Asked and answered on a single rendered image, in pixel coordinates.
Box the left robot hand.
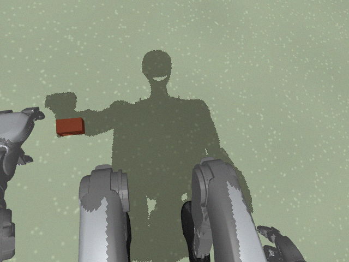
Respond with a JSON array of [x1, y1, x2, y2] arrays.
[[0, 107, 45, 166]]

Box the right robot foot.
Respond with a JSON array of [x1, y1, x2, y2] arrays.
[[181, 201, 210, 262]]

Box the small box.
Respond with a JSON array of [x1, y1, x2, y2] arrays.
[[56, 117, 85, 136]]

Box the right robot hand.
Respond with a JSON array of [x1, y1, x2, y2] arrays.
[[257, 225, 305, 262]]

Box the left robot arm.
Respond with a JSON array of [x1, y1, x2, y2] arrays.
[[0, 142, 20, 262]]

